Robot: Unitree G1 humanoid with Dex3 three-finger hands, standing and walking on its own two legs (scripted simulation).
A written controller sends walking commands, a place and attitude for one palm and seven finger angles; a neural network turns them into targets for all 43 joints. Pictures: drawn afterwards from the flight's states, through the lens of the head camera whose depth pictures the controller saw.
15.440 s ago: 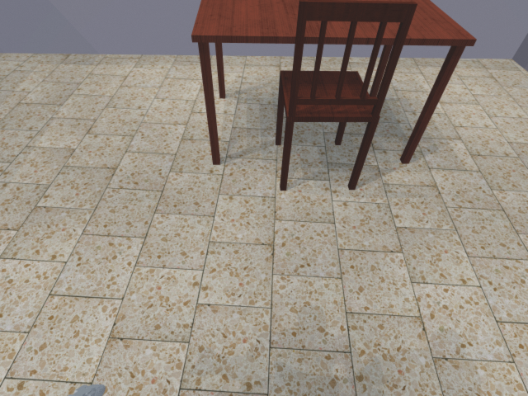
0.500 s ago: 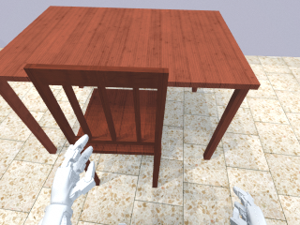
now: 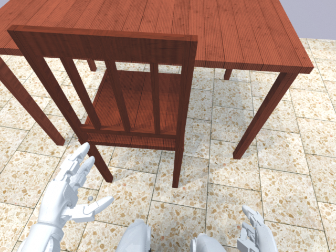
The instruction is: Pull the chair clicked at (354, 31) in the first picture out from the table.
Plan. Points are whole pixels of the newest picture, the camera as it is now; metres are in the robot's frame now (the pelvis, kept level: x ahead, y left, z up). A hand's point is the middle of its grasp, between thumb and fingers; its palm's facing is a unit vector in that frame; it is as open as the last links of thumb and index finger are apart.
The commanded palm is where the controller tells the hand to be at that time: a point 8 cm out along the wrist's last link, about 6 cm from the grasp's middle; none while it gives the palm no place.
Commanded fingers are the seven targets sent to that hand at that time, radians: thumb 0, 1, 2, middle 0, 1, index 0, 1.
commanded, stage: raise the hand toward the chair's back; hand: left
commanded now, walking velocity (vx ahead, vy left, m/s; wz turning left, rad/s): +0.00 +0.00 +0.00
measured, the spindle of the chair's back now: (120, 100) +0.51 +0.17 +0.03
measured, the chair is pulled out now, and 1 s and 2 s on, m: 0.00 0.00 0.00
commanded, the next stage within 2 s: aim the fingers beside a spindle in 1.32 s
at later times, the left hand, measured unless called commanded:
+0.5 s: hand (70, 187) +0.24 +0.22 +0.05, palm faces -0.02 -1.00 -0.05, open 16.3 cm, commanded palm +0.22 +0.28 +0.06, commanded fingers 0.00 -0.50 0.30 -0.06 -0.08 -0.06 -0.08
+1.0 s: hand (62, 176) +0.26 +0.24 +0.06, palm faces -0.03 -1.00 -0.05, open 16.9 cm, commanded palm +0.24 +0.29 +0.07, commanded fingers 0.00 -0.50 0.30 -0.06 -0.08 -0.06 -0.08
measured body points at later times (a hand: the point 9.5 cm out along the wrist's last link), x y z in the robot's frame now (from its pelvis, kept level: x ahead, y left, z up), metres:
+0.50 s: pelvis +0.02 +0.03 +0.01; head +0.08 +0.05 +0.46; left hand +0.24 +0.27 +0.06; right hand +0.22 -0.20 -0.05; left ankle +0.07 +0.12 -0.64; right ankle +0.01 -0.09 -0.64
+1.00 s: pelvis +0.02 +0.04 +0.02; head +0.08 +0.05 +0.47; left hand +0.26 +0.29 +0.07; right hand +0.18 -0.22 -0.05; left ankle +0.07 +0.12 -0.64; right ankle +0.01 -0.09 -0.64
